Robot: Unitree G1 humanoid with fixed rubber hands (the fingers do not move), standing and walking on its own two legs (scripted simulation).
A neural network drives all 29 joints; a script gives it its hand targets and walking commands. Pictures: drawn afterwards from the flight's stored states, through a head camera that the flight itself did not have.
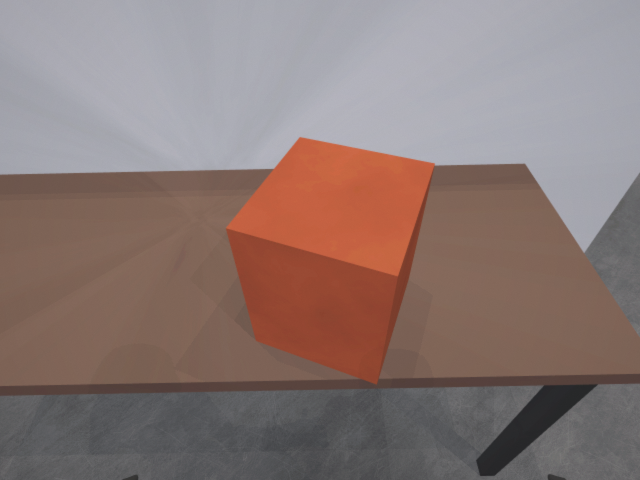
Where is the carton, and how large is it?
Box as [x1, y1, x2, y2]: [226, 137, 434, 384]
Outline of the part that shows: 300,137 226,227 255,338 260,342 376,384 408,279 434,163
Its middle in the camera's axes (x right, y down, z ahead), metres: +0.02 +0.03 +0.57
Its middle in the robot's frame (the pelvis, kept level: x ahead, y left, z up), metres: +0.43 -0.01 +0.05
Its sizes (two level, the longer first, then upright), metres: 0.210 0.200 0.250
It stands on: a table, 0.69 m high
